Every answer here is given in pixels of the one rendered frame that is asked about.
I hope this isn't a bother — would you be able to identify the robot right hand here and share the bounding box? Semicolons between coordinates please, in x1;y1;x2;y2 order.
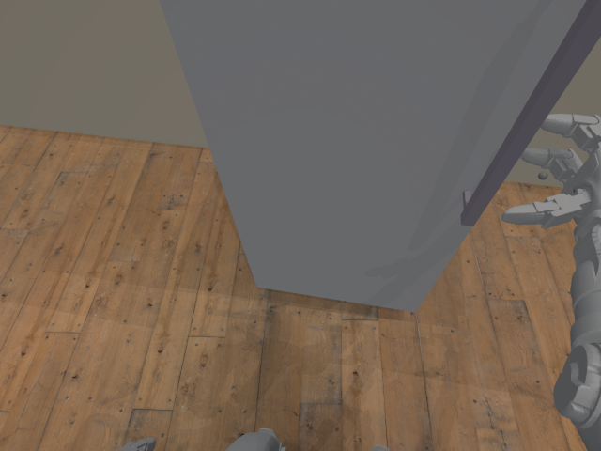
501;114;601;229

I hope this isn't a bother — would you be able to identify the left robot thigh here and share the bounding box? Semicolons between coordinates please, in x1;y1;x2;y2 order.
225;432;287;451

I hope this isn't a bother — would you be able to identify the right robot forearm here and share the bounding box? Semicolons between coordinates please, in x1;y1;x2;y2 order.
570;209;601;351

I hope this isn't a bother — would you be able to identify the fridge door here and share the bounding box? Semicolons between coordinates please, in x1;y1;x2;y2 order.
159;0;586;312

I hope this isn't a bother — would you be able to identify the handle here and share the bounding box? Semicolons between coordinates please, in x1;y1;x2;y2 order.
460;0;601;226

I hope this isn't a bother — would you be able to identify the left robot shin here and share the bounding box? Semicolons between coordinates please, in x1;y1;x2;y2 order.
258;428;278;440

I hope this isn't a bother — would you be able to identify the robot right upper arm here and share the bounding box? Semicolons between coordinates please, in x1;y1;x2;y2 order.
553;342;601;451

